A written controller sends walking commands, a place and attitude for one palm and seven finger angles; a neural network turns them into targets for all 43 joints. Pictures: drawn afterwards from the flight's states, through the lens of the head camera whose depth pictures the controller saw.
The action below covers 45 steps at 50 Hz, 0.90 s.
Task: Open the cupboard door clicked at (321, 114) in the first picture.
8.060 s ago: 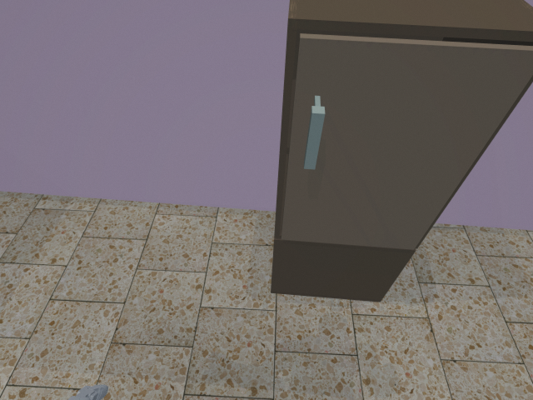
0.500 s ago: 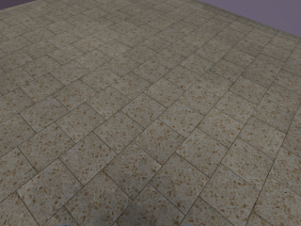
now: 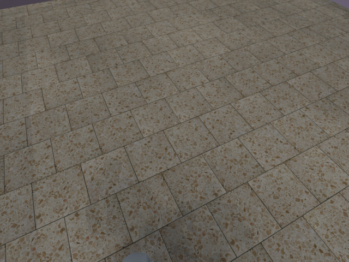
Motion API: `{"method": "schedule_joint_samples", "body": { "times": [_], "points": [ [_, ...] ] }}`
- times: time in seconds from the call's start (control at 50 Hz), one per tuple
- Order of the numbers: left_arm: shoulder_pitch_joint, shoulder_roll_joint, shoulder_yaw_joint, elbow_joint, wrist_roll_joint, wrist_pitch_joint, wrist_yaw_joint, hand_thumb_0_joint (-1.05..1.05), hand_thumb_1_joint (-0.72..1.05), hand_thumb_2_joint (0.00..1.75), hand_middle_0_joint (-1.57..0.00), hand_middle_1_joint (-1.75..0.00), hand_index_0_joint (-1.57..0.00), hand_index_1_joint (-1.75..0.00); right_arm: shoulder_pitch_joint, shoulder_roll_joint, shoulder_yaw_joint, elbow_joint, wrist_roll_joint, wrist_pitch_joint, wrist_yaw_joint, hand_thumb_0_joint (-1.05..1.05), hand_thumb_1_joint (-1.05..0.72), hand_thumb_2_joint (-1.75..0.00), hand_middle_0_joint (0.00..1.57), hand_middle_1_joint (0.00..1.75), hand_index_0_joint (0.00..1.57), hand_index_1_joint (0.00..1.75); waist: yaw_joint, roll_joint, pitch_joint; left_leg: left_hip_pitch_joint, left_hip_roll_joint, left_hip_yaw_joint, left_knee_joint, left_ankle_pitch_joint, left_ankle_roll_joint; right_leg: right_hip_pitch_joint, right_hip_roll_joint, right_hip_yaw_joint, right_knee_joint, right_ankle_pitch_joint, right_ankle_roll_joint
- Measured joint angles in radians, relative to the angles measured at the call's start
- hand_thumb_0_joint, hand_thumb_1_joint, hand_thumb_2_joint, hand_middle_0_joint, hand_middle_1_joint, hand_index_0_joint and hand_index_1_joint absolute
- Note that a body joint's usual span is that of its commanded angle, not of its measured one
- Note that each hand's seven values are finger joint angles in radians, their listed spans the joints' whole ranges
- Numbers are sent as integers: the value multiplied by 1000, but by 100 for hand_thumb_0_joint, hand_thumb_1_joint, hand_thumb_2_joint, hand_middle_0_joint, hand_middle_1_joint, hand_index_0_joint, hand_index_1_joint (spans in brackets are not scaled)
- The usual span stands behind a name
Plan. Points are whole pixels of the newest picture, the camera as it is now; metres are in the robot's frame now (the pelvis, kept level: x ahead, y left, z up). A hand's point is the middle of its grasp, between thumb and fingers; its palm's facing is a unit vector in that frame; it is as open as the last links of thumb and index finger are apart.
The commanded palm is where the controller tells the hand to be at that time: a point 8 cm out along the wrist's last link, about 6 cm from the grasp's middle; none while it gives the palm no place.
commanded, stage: turn to face it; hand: left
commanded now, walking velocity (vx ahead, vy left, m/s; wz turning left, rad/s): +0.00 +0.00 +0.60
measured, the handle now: out of the picture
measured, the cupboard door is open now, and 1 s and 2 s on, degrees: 0 0 0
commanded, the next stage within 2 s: none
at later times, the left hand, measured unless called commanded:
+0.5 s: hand out of the picture +0.09 +0.25 -0.14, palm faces +0.28 -0.92 -0.27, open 7.4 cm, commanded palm none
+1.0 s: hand out of the picture -0.13 +0.21 -0.18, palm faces +0.60 -0.76 -0.26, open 7.4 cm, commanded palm none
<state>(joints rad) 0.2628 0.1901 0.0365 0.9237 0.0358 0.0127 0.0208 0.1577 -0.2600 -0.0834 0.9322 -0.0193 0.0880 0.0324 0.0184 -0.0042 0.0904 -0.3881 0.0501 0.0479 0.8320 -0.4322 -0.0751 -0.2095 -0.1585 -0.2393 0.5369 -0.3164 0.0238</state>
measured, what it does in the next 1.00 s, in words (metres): steps on the spot, turning left: left foot, then right foot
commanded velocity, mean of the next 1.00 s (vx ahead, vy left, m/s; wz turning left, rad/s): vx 0.00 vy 0.00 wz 0.60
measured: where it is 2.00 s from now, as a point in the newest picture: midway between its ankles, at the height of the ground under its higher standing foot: outside the picture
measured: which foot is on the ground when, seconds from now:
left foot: up 0.00-0.06, down 0.08-0.56, up 0.58-1.00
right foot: down 0.00-0.08, up 0.10-0.54, down 0.56-1.00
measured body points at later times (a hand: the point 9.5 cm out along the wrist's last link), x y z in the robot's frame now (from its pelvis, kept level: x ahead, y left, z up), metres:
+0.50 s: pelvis +0.00 +0.02 +0.00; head +0.04 +0.02 +0.45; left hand +0.07 +0.30 -0.12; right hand +0.12 -0.21 -0.15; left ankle -0.02 +0.13 -0.74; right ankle +0.03 -0.11 -0.71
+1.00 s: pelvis -0.02 +0.02 -0.01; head +0.01 +0.06 +0.44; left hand -0.16 +0.25 -0.16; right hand +0.22 -0.14 -0.14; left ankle -0.08 +0.11 -0.73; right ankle +0.04 -0.10 -0.74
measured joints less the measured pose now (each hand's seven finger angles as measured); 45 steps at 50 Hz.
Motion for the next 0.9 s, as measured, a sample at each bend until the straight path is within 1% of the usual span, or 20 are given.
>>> {"method": "schedule_joint_samples", "body": {
  "times": [0.04,0.06,0.08,0.1,0.12,0.14,0.18,0.24,0.32,0.42,0.5,0.54,0.56,0.6,0.62,0.68,0.72,0.76,0.8,0.9],
  "points": [
    [6,15,7,5,-1,4,-1,0,90,90,-20,-30,-20,-30,-16,5,8,-11,3,-12,-1,0,-91,-90,20,30,19,30,7,-12,6,54,-7,23,-116,33,10,-16,-22,-21,38,-19,17],
    [12,24,10,8,-4,8,-2,0,90,90,-20,-30,-20,-30,-21,6,11,-19,4,-21,0,0,-91,-90,20,30,19,30,9,-17,4,89,-13,33,-194,87,16,-28,-33,-31,69,-34,27],
    [17,35,15,11,-9,13,-4,0,90,90,-20,-30,-20,-30,-26,8,13,-27,3,-32,0,0,-91,-90,20,30,19,30,9,-25,1,109,-22,35,-244,123,52,-52,-48,-31,121,-53,37],
    [12,50,22,18,-13,23,-4,0,90,90,-20,-30,-20,-30,-35,18,15,-30,3,-43,-2,0,-91,-89,20,30,19,30,9,-43,7,98,-36,33,-228,114,81,-88,-54,7,204,-124,51],
    [5,62,26,23,-14,36,-1,0,90,90,-20,-30,-20,-30,-41,27,20,-34,4,-52,-4,0,-91,-89,20,30,19,30,12,-51,10,91,-42,28,-211,100,97,-128,-38,56,302,-191,59],
    [-1,71,30,29,-13,48,2,0,90,90,-20,-30,-20,-30,-42,34,26,-37,3,-60,-7,0,-91,-89,20,30,19,30,13,-54,10,92,-42,20,-209,92,106,-165,-18,93,395,-221,63],
    [-19,81,36,35,-13,59,3,0,91,90,-20,-30,-20,-30,-35,45,32,-42,1,-68,-18,0,-91,-89,20,30,20,30,7,-46,3,103,-41,-3,-236,103,109,-225,16,136,529,-207,71],
    [-52,86,38,21,-15,54,-3,0,91,90,-20,-30,-20,-30,-21,52,39,-40,-2,-68,-28,0,-91,-89,20,30,20,30,-4,-31,-4,127,-49,-41,-295,143,111,-271,45,176,593,-141,80],
    [-101,77,34,-13,-17,44,-6,0,91,90,-20,-30,-20,-30,3,52,42,-32,-3,-64,-29,0,-91,-89,20,30,20,30,-16,-16,-12,143,-68,-87,-343,178,115,-278,65,212,535,-99,88],
    [-152,57,27,-46,-20,40,-3,0,91,90,-20,-30,-20,-30,37,49,35,-26,-8,-54,-26,0,-91,-89,21,30,20,30,-43,3,-20,133,-93,-141,-349,194,108,-236,96,231,398,-114,86],
    [-176,36,16,-71,-27,26,-1,0,91,90,-20,-30,-20,-30,61,37,24,-22,-10,-43,-26,0,-91,-89,21,30,20,30,-65,29,-22,104,-110,-189,-320,191,90,-156,133,229,215,-99,74],
    [-173,28,10,-84,-30,11,-1,0,91,90,-20,-30,-20,-30,77,30,17,-20,-6,-39,-25,0,-91,-89,21,30,20,30,-67,36,-30,80,-127,-210,-285,178,75,-83,142,220,54,-6,66],
    [-170,22,7,-86,-26,0,1,0,91,90,-20,-30,-20,-30,83,24,12,-18,0,-37,-24,0,-91,-89,21,30,20,30,-64,45,-31,60,-130,-215,-246,160,69,-61,144,210,6,35,40],
    [-159,6,-6,-84,-19,-8,3,0,91,90,-20,-30,-20,-30,84,8,-1,-10,1,-27,-26,0,-91,-89,20,30,20,30,-68,71,-25,-2,-130,-189,-62,3,49,-56,141,179,28,20,-19],
    [-148,-1,-10,-82,-17,-10,4,0,91,90,-20,-30,-20,-30,87,1,-6,-6,-1,-22,-24,0,-91,-89,20,30,20,30,-69,76,-26,-35,-130,-166,44,-32,43,-46,132,164,26,10,-35],
    [-111,-13,-13,-69,-17,-4,7,0,90,90,-20,-30,-20,-30,89,-11,-13,6,-6,-11,-14,0,-91,-89,20,30,20,30,-68,74,-30,-100,-99,-102,277,-4,21,-6,106,131,-10,13,-44],
    [-91,-14,-14,-59,-16,-3,8,0,90,90,-20,-30,-20,-30,87,-15,-14,10,-6,-7,-8,0,-91,-89,20,30,19,30,-67,68,-29,-116,-70,-82,340,32,8,13,91,108,-30,20,-42],
    [-72,-13,-14,-50,-14,-4,9,0,90,90,-20,-30,-20,-30,82,-15,-12,13,-6,-1,-4,0,-91,-89,20,30,19,30,-63,58,-24,-116,-45,-74,344,49,-1,25,76,85,-40,23,-40],
    [-55,-10,-12,-43,-11,-4,8,0,90,90,-20,-30,-20,-30,71,-13,-10,16,-5,4,-2,0,-91,-89,20,30,19,30,-54,46,-17,-104,-26,-67,308,47,-7,32,61,62,-44,23,-36],
    [-19,8,-5,-23,-4,2,4,0,90,90,-20,-30,-20,-30,21,-8,1,12,0,5,1,0,-91,-89,20,30,19,30,-23,15,9,-37,-2,-24,103,8,-5,25,21,11,-19,12,-17]
  ]
}}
